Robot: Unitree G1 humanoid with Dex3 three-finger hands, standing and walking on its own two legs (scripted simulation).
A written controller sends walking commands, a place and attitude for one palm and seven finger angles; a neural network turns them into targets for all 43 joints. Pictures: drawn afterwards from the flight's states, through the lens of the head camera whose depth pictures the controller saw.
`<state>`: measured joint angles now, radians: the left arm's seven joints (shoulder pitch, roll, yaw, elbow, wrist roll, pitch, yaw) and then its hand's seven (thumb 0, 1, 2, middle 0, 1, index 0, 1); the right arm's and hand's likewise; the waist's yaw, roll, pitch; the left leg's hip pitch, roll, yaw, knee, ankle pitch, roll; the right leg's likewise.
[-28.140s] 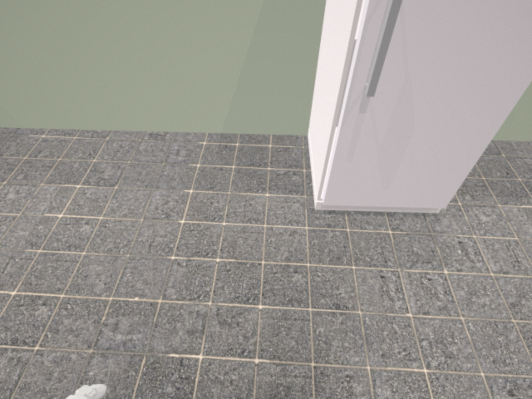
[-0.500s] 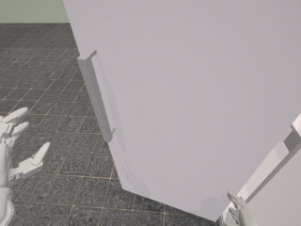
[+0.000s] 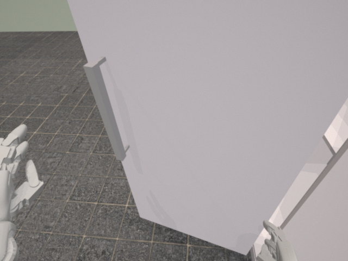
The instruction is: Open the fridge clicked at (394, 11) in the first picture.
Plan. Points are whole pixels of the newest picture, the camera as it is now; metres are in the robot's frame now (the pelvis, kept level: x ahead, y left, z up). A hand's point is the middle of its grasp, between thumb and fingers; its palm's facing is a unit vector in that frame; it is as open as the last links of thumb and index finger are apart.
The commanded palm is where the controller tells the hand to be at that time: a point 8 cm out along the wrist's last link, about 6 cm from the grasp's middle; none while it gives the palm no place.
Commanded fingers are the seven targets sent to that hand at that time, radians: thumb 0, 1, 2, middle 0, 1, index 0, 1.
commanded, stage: step back with the hand held close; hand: left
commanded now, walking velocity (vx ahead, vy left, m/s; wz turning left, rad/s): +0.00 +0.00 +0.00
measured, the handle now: (113, 115) +0.46 +0.25 +0.10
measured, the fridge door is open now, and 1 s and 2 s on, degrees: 74 74 74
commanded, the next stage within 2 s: stop stepping back and stand still in 1.56 s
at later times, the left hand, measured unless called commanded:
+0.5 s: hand (22, 188) +0.18 +0.30 +0.16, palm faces +0.42 -0.78 -0.47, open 7.4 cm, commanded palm +0.11 +0.33 +0.18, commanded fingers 0.00 0.90 0.90 -0.20 -0.30 -0.20 -0.30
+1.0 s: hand out of the picture +0.12 +0.31 +0.16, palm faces +0.49 -0.74 -0.45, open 7.4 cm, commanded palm +0.05 +0.34 +0.18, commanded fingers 0.00 0.90 0.90 -0.20 -0.30 -0.20 -0.30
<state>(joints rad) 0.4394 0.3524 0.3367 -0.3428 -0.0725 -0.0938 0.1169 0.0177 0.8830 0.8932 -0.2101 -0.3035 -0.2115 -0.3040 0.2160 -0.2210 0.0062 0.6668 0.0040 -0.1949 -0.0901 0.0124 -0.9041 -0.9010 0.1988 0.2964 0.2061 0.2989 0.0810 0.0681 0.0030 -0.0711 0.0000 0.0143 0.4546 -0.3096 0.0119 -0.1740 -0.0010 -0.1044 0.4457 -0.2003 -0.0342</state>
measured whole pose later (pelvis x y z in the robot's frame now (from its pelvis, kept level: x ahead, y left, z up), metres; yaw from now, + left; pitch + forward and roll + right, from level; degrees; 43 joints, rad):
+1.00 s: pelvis -0.08 +0.04 -0.02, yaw +3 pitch -1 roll -2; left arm 0.47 0.42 0.48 -0.52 0.00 -0.28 0.14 0.02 0.88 0.90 -0.21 -0.30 -0.21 -0.30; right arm 0.25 -0.21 -0.01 0.56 0.00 -0.12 -0.07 0.01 -0.90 -0.90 0.20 0.30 0.21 0.30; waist 0.00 -0.02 0.04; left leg -0.40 -0.03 -0.01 0.72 -0.30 0.07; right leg -0.41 0.02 0.03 0.72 -0.23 0.02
